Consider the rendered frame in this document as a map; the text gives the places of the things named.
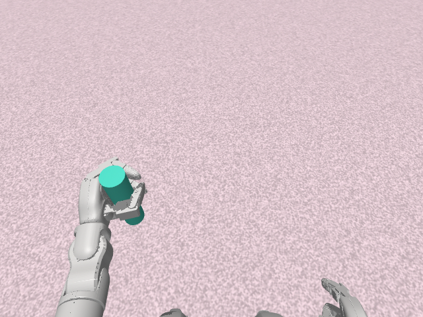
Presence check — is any left robot arm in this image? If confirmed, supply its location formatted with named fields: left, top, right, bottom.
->
left=55, top=222, right=113, bottom=317

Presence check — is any can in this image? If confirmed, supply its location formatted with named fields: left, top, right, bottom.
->
left=98, top=165, right=145, bottom=225

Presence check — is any right robot hand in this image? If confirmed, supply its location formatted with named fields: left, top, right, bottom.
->
left=319, top=278, right=367, bottom=317

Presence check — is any left robot hand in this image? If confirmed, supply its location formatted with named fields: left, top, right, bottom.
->
left=79, top=157, right=147, bottom=227

